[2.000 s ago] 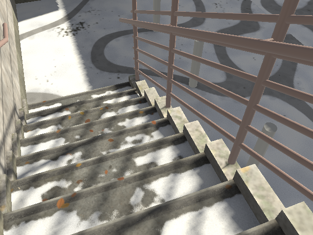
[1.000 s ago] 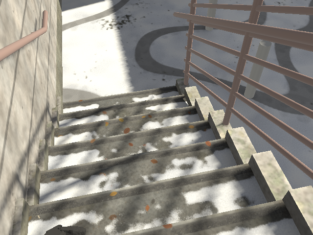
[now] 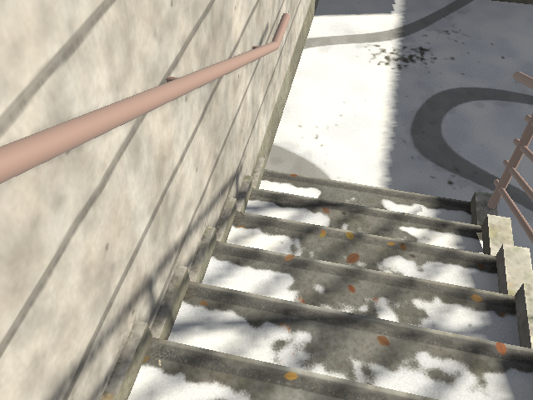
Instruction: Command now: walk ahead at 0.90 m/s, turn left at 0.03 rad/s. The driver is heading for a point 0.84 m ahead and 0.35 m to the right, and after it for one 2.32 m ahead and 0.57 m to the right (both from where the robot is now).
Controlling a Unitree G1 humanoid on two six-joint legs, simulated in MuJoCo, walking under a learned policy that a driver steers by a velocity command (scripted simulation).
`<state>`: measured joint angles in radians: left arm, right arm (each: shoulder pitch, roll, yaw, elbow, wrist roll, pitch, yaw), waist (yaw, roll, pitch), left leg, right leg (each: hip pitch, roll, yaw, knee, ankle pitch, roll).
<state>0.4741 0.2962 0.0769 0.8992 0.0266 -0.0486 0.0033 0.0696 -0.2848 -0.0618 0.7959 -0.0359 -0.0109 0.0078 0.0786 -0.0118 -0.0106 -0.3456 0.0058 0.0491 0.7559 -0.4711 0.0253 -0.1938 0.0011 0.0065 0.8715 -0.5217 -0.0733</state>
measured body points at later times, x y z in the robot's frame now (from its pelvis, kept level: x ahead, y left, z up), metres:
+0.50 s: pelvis +0.34 +0.01 -0.19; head +0.35 +0.00 +0.26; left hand +0.35 +0.27 -0.33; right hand +0.40 -0.26 -0.31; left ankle +0.48 +0.17 -0.84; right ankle +0.23 +0.00 -0.87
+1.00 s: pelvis +0.73 -0.09 -0.39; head +0.72 -0.11 +0.06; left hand +1.07 -0.08 -0.47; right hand +0.47 -0.17 -0.53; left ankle +0.59 +0.11 -1.03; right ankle +0.84 -0.30 -1.06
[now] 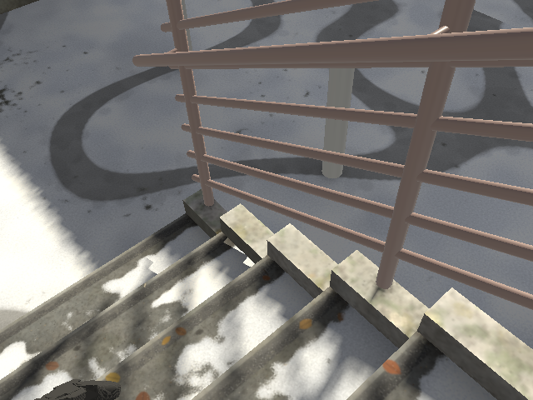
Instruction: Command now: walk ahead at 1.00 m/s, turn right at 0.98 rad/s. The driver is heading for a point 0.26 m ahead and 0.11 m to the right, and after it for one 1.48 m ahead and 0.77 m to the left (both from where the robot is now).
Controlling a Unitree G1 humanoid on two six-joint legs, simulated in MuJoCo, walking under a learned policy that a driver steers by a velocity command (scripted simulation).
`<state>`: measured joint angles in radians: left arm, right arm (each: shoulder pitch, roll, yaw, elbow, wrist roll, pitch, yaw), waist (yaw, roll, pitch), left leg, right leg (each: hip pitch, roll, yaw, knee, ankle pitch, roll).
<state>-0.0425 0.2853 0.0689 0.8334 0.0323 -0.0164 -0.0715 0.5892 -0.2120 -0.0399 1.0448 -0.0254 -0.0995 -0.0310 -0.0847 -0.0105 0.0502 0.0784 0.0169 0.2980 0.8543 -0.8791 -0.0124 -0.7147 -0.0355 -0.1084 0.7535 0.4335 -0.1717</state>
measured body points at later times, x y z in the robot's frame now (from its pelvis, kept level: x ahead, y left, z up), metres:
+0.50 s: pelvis +0.41 +0.07 -0.17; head +0.40 +0.08 +0.28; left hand +0.50 +0.31 -0.31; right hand +0.47 -0.22 -0.29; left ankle +0.54 +0.14 -0.90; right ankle +0.20 -0.01 -0.80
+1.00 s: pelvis +0.78 +0.18 -0.31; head +0.77 +0.21 +0.14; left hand +0.88 +0.49 -0.41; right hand +0.83 -0.10 -0.43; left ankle +0.51 +0.13 -0.97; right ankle +0.93 +0.12 -1.04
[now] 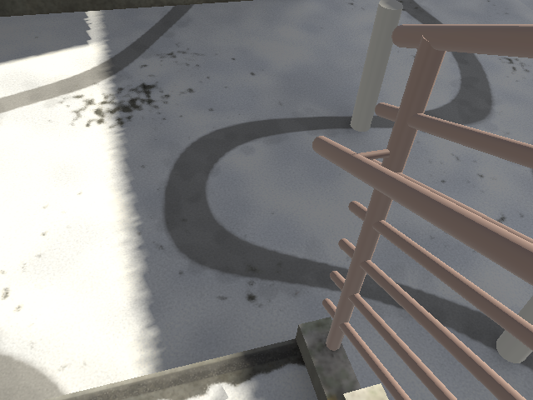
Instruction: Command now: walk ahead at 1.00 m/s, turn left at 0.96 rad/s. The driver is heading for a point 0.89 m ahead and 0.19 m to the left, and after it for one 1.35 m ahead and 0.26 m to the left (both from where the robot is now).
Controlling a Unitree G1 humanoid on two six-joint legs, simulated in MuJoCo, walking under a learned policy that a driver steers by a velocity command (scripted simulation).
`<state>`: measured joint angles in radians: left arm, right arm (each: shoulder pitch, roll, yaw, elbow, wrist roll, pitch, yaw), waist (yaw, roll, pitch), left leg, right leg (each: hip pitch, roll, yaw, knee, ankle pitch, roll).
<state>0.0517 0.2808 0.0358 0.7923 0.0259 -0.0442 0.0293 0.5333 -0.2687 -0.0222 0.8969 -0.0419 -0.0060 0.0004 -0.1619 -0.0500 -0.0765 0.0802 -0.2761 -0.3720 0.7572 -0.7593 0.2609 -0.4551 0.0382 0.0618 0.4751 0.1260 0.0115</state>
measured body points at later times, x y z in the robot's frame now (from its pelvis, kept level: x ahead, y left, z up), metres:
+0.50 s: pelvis +0.44 -0.02 -0.28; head +0.50 -0.04 +0.16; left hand +0.27 +0.19 -0.39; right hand +0.64 -0.20 -0.44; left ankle +0.39 -0.03 -0.99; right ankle +0.39 -0.15 -0.76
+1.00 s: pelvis +0.88 +0.07 -0.50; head +0.90 +0.07 -0.05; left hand +0.62 +0.10 -0.61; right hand +1.19 +0.09 -0.58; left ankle +0.95 +0.26 -1.19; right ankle +0.80 -0.15 -1.15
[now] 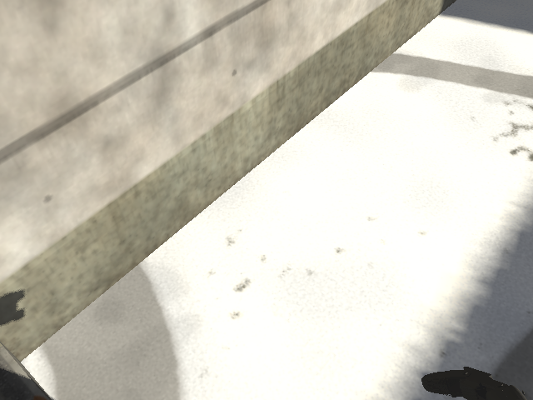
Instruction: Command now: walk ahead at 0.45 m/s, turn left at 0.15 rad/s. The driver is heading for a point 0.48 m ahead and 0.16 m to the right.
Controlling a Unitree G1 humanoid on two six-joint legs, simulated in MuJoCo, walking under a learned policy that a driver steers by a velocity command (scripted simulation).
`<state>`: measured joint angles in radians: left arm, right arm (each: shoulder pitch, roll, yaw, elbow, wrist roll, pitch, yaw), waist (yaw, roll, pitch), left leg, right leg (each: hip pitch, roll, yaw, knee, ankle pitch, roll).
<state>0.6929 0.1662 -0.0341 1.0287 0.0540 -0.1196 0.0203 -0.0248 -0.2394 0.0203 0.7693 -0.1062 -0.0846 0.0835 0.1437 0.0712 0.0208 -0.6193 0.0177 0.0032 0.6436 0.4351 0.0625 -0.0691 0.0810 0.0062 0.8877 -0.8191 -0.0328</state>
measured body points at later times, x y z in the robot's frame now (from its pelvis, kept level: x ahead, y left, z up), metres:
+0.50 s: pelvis +0.26 -0.12 -0.10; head +0.29 -0.15 +0.35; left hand +0.47 +0.12 -0.18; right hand +0.37 -0.41 -0.23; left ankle +0.21 +0.06 -0.73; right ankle +0.33 -0.22 -0.82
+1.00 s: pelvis +0.33 -0.13 -0.09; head +0.35 -0.12 +0.36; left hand +0.54 +0.07 -0.19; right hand +0.37 -0.41 -0.21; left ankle +0.35 +0.03 -0.82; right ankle +0.33 -0.22 -0.82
